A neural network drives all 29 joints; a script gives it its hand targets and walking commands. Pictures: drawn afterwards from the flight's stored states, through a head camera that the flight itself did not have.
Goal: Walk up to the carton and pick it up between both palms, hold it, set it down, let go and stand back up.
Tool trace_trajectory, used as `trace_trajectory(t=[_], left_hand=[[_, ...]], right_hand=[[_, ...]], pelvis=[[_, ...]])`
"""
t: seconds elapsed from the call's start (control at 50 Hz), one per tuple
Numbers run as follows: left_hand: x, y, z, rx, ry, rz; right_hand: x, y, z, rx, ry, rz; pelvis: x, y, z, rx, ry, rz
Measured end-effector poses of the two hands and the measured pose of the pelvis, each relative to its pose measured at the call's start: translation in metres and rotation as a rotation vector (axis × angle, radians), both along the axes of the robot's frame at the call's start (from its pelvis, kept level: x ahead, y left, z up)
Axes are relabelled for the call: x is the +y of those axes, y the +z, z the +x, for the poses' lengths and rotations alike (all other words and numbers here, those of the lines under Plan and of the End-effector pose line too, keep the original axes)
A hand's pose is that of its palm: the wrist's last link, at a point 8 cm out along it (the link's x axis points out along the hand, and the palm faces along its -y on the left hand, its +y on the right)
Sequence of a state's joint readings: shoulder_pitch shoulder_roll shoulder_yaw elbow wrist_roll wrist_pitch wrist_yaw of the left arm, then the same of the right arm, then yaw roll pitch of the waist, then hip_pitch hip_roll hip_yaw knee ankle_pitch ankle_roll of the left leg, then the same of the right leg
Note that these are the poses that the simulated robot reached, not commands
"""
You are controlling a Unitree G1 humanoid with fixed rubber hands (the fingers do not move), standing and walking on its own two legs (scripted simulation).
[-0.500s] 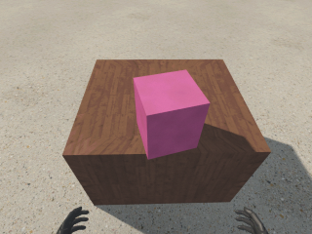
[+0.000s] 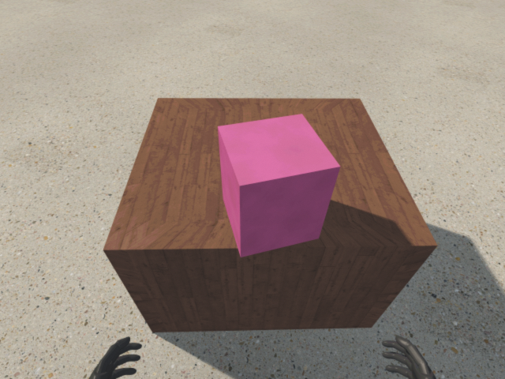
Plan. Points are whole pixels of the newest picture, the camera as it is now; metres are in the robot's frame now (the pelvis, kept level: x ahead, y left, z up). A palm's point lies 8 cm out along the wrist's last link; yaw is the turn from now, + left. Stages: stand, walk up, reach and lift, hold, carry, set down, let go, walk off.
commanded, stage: stand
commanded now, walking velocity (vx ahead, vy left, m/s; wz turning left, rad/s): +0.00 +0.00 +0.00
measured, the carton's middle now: (271, 185) +0.58 -0.03 -0.06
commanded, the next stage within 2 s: walk up in 0.92 s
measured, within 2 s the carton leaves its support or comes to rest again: neither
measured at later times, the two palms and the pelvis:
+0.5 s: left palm out of the picture +0.13 +0.25 -0.08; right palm out of the picture +0.14 -0.25 -0.07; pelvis -0.01 +0.00 +0.00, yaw +0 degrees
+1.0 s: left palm out of the picture +0.12 +0.25 -0.09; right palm out of the picture +0.13 -0.25 -0.08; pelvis -0.01 +0.00 +0.01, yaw +0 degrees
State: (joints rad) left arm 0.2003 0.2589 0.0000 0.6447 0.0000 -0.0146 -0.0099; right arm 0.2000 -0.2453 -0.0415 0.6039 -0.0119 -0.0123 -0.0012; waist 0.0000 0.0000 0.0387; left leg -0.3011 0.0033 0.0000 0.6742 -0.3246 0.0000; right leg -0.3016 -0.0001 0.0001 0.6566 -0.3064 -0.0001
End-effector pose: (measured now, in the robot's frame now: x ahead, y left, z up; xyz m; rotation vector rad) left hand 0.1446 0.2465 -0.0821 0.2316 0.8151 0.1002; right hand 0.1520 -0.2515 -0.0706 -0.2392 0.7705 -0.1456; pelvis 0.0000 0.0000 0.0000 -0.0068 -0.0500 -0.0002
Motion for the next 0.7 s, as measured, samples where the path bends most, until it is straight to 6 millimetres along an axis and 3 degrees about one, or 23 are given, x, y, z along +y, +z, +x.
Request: trace_trajectory(t=[0.7], left_hand=[[0.006, -0.004, -0.021, 0.063, 0.009, 0.005]], right_hand=[[-0.001, -0.001, -0.017, 0.042, -0.005, 0.003]], pelvis=[[0.001, 0.006, -0.008, 0.013, 0.000, -0.001]])
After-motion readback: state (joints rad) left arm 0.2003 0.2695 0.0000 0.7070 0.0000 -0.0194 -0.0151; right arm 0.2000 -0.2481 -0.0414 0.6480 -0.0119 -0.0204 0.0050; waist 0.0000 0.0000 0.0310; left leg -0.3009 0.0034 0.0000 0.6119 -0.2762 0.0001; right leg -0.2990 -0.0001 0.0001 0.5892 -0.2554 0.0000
